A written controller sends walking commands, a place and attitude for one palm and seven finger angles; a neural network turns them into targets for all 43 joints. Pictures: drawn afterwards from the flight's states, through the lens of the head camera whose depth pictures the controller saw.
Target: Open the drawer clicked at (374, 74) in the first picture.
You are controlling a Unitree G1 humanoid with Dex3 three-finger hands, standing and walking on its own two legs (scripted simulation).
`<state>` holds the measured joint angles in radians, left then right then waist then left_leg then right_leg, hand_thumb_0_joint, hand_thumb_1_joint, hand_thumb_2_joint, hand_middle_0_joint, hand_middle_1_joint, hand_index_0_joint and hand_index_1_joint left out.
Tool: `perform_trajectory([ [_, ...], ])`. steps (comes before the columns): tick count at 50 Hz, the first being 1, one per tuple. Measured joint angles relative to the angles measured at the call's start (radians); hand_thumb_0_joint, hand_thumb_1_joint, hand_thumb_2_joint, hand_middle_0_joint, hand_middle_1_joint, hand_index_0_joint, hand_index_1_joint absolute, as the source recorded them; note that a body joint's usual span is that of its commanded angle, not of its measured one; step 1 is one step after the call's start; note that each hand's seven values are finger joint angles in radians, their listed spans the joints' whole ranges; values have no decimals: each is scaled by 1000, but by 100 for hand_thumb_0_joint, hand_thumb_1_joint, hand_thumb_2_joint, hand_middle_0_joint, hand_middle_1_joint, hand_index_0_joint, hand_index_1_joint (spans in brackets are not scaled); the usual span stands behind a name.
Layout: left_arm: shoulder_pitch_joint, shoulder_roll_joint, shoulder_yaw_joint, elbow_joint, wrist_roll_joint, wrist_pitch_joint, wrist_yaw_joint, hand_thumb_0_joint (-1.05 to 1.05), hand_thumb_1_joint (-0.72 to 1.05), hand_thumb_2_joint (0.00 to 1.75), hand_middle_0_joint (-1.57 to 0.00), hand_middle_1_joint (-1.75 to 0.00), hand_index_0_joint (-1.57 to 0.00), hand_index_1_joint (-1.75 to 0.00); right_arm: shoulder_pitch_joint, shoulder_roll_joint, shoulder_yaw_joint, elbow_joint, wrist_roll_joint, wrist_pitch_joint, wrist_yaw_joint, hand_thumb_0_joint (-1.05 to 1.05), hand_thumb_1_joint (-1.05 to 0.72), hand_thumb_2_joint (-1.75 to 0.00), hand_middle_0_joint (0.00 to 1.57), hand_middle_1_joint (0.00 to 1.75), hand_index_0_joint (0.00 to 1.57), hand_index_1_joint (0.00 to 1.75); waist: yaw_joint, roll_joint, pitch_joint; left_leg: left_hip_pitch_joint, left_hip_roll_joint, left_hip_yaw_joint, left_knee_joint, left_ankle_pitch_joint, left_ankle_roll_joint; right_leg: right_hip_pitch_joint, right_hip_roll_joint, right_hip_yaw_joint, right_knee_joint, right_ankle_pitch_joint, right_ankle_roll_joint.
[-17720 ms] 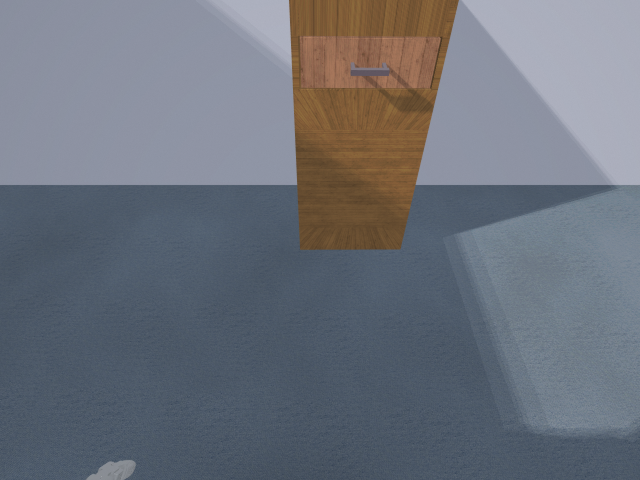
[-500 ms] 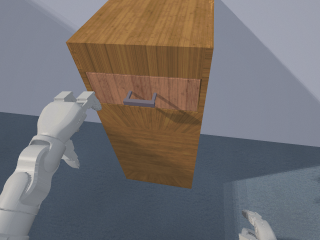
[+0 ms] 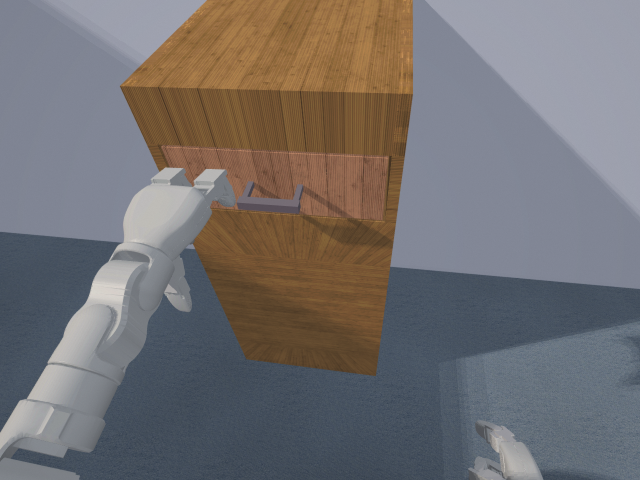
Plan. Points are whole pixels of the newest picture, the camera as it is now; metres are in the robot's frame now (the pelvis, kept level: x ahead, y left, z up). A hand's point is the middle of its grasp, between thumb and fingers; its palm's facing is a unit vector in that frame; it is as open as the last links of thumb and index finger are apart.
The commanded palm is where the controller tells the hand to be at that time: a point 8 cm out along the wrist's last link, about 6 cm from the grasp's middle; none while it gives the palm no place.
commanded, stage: move the hooked fingers above the handle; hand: left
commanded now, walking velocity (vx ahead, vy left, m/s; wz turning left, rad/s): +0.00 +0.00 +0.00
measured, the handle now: (271, 196) +0.55 +0.15 +0.03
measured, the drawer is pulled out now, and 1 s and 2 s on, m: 0.00 0.00 0.00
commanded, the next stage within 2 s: none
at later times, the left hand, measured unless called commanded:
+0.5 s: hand (222, 214) +0.42 +0.18 +0.11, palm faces +0.09 -0.05 -1.00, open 13.9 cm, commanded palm +0.39 +0.19 +0.16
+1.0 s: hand (248, 201) +0.47 +0.16 +0.09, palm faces +0.03 -0.01 -1.00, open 13.9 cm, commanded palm +0.45 +0.15 +0.14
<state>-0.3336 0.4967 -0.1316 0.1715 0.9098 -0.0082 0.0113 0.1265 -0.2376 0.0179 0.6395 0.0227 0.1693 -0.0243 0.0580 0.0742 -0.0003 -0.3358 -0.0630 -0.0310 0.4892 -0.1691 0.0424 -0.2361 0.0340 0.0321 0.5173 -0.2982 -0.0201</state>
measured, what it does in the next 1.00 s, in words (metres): stands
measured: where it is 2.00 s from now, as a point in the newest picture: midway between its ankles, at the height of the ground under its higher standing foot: outside the picture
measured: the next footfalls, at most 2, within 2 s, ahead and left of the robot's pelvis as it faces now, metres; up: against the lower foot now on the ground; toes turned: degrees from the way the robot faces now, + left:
none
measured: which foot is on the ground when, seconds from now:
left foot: down 0.00-1.00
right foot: down 0.00-1.00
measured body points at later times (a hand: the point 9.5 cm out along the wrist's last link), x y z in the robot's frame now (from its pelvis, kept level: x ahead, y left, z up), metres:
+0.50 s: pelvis +0.03 -0.02 +0.00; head +0.05 -0.05 +0.44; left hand +0.41 +0.19 +0.16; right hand +0.18 -0.26 -0.13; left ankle +0.05 +0.09 -0.74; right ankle -0.02 -0.11 -0.74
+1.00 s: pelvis +0.04 -0.02 -0.01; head +0.07 -0.05 +0.43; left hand +0.46 +0.16 +0.14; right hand +0.15 -0.28 -0.15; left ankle +0.05 +0.09 -0.74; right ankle -0.02 -0.11 -0.74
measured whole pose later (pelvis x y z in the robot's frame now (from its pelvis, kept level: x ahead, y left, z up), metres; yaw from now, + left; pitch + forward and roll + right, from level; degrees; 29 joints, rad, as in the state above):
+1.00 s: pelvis +0.04 -0.02 -0.01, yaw +0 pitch +9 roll +1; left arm -0.65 0.41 -0.20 0.63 0.98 0.11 0.12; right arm 0.22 -0.25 -0.04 0.67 0.03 0.22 -0.02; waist 0.00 0.06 -0.10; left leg -0.51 -0.04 -0.03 0.63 -0.28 0.01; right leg -0.41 0.06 0.03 0.65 -0.40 -0.05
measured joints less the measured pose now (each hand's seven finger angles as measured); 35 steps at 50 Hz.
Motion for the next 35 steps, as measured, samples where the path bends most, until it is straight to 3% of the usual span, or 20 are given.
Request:
perform_trajectory([
  [7, -23, -4, 6, 61, 1, 63, -16, 0, -49, 30, -32, -120, -32, -120, 40, -18, -12, 5, 7, 23, 7, 1, -91, -90, 20, 30, 20, 30, -14, 4, -19, -7, 5, 7, 0, -14, -4, -10, 5, 8, 2, -11, -5],
  [12, 0, -18, -17, 43, -1, 36, -34, -1, -49, 30, -32, -120, -32, -120, 58, -30, -26, 0, 4, 23, 3, 1, -91, -90, 20, 30, 20, 30, -20, 1, -26, -13, 6, 8, 12, -30, -7, -17, 6, 9, 14, -26, -10],
  [19, -24, -37, -28, 71, 11, -11, 27, 0, -49, 30, -32, -120, -32, -120, 45, -27, -36, 8, 5, 16, -4, 1, -91, -90, 20, 30, 20, 30, -20, -7, -35, -36, 12, 9, 38, -53, -15, -41, 13, 9, 40, -48, -19],
  [25, -80, -27, 3, 151, 30, 55, 62, 0, -49, 30, -32, -120, -32, -120, 36, -16, -35, 8, 8, 25, 2, 0, -91, -90, 20, 30, 20, 30, -22, -11, -58, -55, 18, 10, 50, -67, -24, -62, 20, 10, 54, -61, -28],
  [30, -107, -34, -25, 195, 21, 112, 8, 0, -49, 30, -32, -120, -32, -120, 40, -21, -33, -4, 13, 41, 2, 0, -91, -90, 20, 30, 20, 30, -27, -9, -71, -63, 17, 1, 61, -79, -27, -65, 20, 1, 60, -73, -32],
  [35, -111, -52, -60, 199, 13, 49, -41, -1, -49, 30, -32, -120, -32, -120, 39, -23, -35, -13, 5, 42, -9, 0, -91, -90, 20, 30, 20, 30, -36, -19, -68, -77, 16, -3, 78, -90, -28, -77, 20, -4, 75, -84, -34],
])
